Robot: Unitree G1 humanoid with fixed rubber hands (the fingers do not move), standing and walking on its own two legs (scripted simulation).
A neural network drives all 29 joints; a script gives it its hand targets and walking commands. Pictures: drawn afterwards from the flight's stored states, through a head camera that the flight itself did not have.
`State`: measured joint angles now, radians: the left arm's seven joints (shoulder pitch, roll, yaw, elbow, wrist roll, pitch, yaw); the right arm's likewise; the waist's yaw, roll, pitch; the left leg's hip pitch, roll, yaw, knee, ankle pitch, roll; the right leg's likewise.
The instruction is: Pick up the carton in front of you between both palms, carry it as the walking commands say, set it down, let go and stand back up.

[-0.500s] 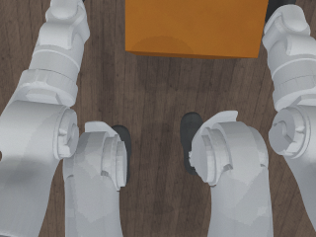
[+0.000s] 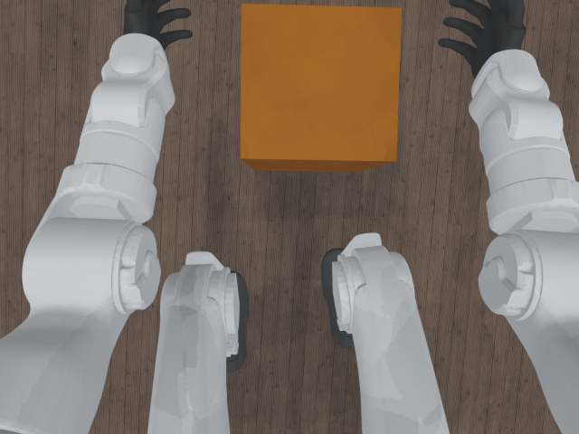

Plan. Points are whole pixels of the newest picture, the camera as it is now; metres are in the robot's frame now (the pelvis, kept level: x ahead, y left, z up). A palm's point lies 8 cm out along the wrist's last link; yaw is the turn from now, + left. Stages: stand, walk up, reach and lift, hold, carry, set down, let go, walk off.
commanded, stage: set down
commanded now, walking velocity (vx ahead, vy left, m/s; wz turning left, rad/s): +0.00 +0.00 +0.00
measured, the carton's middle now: (312, 107) +0.52 -0.09 -0.31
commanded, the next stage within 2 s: let go in 0.64 s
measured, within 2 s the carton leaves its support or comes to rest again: neither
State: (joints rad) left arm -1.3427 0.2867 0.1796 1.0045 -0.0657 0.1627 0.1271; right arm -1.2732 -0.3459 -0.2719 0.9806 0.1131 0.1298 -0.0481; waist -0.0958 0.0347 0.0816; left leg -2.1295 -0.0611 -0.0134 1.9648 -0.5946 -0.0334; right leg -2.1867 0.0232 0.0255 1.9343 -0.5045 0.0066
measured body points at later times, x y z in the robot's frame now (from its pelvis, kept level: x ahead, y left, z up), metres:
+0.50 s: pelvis +0.02 +0.00 +0.13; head +0.33 -0.03 +0.45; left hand +0.58 +0.12 +0.03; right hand +0.52 -0.28 +0.03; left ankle +0.09 +0.12 -0.40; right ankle +0.11 -0.12 -0.40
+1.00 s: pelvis +0.07 -0.01 +0.26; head +0.32 -0.03 +0.63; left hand +0.48 +0.15 +0.13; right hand +0.45 -0.28 +0.14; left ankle +0.09 +0.12 -0.40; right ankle +0.11 -0.12 -0.40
